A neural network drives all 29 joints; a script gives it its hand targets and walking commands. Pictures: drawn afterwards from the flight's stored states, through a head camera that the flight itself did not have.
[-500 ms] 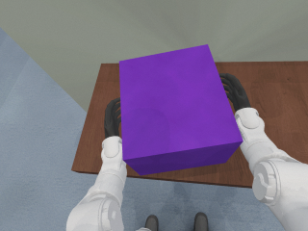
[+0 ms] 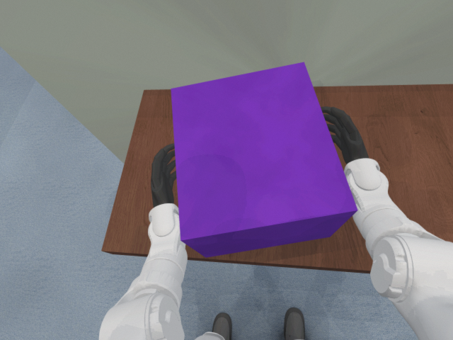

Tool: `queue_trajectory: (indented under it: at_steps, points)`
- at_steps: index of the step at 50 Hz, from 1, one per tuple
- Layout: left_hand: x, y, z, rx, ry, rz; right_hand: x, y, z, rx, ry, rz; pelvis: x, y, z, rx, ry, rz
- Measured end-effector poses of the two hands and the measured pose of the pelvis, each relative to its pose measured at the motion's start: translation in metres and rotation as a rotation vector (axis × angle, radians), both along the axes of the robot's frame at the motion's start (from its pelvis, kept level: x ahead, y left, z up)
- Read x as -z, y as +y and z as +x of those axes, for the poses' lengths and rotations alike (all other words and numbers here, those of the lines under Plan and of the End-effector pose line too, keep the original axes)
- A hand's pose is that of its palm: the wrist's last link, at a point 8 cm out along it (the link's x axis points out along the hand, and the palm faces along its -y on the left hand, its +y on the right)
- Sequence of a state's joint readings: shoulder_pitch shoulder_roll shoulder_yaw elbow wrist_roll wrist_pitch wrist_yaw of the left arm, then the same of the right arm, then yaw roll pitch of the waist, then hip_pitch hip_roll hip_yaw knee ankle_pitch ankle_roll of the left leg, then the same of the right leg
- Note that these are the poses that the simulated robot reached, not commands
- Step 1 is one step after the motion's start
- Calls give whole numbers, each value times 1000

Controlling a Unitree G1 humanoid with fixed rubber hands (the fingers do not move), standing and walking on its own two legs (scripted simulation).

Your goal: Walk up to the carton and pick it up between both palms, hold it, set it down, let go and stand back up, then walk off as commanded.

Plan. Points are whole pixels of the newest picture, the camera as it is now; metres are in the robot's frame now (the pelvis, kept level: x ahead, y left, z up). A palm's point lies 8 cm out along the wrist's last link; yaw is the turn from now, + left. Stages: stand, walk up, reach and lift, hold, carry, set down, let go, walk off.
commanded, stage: set down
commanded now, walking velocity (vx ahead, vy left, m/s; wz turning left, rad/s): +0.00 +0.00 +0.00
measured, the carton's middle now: (252, 164) +0.43 +0.05 -0.04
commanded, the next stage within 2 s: none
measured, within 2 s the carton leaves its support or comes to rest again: neither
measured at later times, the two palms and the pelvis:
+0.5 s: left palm (164, 193) +0.35 +0.20 -0.03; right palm (351, 152) +0.45 -0.13 -0.01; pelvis +0.00 +0.00 +0.00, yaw +0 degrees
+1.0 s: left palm (165, 192) +0.35 +0.21 -0.04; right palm (349, 153) +0.46 -0.13 -0.03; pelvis -0.01 +0.00 -0.02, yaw -2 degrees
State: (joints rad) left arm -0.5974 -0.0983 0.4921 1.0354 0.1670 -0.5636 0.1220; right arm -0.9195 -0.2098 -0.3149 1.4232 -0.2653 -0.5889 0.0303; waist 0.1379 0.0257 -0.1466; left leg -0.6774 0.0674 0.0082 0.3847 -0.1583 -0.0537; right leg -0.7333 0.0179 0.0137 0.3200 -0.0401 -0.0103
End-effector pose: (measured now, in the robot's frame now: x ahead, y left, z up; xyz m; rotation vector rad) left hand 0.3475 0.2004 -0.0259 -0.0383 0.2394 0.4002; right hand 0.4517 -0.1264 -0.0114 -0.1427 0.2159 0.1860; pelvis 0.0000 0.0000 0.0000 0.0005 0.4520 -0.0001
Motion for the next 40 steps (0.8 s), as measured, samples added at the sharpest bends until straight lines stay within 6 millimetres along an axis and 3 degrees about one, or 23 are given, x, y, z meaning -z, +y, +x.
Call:
queue_trajectory:
  at_steps: [23, 40]
  points:
    - [2, 1, 1, 2, -12, 9, 1, 0, -1, -7, 15, -15, 1, 3, 0, 8, 14, -1]
    - [12, 4, 5, 7, 60, -4, 19, -1, -4, 12, 126, -4, 7, 1, -1, 17, 46, -11]
